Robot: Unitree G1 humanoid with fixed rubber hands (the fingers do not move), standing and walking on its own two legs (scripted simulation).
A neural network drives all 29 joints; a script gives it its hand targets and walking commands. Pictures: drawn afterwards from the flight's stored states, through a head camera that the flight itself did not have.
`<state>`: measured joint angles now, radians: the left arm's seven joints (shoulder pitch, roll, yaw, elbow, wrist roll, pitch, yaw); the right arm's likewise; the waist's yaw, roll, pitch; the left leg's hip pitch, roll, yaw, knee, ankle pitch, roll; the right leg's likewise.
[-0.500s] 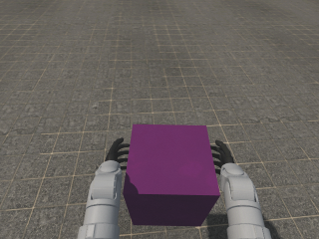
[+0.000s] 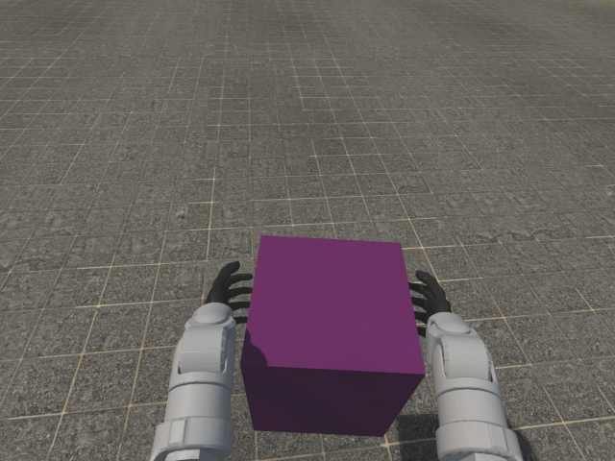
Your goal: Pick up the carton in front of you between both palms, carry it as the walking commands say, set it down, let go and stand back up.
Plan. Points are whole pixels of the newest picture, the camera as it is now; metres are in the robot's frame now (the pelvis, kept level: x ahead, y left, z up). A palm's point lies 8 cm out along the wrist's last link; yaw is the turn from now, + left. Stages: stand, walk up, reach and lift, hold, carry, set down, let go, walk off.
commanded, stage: set down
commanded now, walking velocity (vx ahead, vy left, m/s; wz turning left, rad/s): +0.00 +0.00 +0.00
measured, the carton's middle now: (324, 340) +0.30 +0.00 -0.05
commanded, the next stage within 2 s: none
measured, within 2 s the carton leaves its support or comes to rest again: neither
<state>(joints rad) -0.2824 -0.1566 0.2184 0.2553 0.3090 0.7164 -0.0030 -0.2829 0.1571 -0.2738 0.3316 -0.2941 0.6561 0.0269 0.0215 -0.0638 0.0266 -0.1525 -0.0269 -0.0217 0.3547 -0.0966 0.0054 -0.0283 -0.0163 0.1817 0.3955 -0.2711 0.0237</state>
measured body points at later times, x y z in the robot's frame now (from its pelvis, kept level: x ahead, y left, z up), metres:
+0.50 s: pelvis -0.01 -0.03 -0.05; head +0.19 +0.00 +0.36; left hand +0.36 +0.17 -0.14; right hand +0.38 -0.14 -0.13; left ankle +0.07 +0.11 -0.74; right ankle -0.02 -0.17 -0.74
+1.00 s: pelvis -0.05 -0.02 -0.18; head +0.22 +0.02 +0.18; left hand +0.40 +0.18 -0.27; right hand +0.45 -0.12 -0.26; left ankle +0.07 +0.12 -0.74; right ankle -0.01 -0.17 -0.74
